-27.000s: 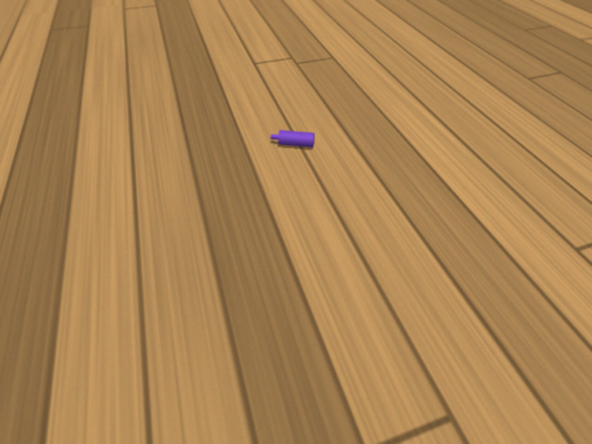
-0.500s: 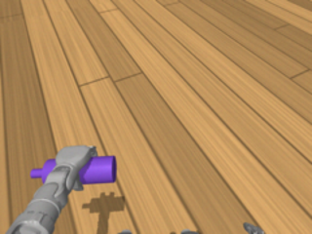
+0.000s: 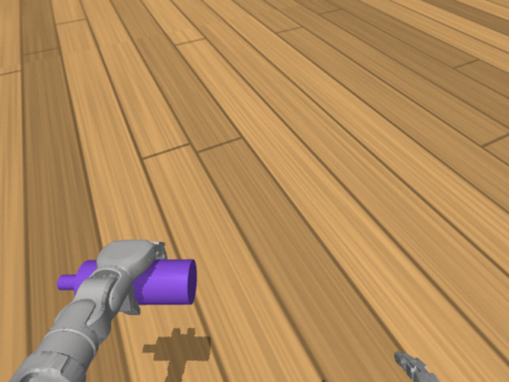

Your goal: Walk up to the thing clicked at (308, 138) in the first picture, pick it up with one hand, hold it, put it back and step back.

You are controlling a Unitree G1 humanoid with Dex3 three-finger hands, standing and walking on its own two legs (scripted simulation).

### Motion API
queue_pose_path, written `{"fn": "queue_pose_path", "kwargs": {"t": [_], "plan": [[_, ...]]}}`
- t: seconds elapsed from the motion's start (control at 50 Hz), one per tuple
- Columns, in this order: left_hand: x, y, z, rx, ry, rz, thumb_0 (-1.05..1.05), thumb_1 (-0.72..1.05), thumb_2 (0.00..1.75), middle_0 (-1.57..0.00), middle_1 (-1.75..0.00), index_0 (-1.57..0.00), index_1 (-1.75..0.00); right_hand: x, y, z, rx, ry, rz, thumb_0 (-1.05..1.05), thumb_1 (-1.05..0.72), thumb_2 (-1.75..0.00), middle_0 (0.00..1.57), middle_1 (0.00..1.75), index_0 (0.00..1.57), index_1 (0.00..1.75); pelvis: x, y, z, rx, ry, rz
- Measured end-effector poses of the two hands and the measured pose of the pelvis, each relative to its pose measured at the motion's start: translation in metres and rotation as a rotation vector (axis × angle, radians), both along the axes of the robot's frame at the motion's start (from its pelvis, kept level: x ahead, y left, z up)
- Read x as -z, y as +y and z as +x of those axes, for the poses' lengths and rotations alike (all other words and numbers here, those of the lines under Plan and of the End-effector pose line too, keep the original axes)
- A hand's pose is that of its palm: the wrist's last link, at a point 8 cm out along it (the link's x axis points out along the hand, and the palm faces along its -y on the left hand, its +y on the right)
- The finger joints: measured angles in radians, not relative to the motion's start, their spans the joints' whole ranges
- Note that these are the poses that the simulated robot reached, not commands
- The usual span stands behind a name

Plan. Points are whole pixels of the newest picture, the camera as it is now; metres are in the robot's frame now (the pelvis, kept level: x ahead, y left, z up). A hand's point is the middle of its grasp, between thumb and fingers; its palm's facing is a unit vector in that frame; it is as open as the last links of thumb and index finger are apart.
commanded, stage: hold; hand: left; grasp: from above
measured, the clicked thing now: (126, 281) +0.31 +0.25 -0.07
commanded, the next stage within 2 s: crouch in 1.42 s
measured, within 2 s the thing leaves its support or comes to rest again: neither
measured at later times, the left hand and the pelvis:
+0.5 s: hand (133, 287) +0.29 +0.21 -0.03, palm faces -0.46 -0.02 -0.89, open 10.8 cm; pelvis -0.01 +0.00 +0.01, yaw +0 degrees
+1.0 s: hand (134, 288) +0.28 +0.21 -0.02, palm faces -0.46 -0.03 -0.89, open 10.8 cm; pelvis -0.01 -0.01 +0.01, yaw +0 degrees
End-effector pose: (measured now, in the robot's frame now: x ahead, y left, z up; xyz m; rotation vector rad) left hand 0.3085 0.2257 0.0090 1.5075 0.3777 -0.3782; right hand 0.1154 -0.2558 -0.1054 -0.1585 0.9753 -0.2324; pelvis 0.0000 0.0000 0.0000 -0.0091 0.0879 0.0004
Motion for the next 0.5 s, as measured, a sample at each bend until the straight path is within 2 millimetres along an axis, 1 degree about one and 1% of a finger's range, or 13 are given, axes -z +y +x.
{"fn": "queue_pose_path", "kwargs": {"t": [0.5], "plan": [[-0.02, -0.009, -0.017, 0.014, -0.007, -0.003, 0.0, -0.14, 0.68, -0.56, -0.75, -0.58, -0.73, -0.011, 0.0, 0.009, -0.018, -0.042, 0.011, 0.01, -0.9, -0.9, 0.2, 0.3, 0.2, 0.29, -0.01, -0.005, -0.008, 0.004, -0.055, 0.008]]}}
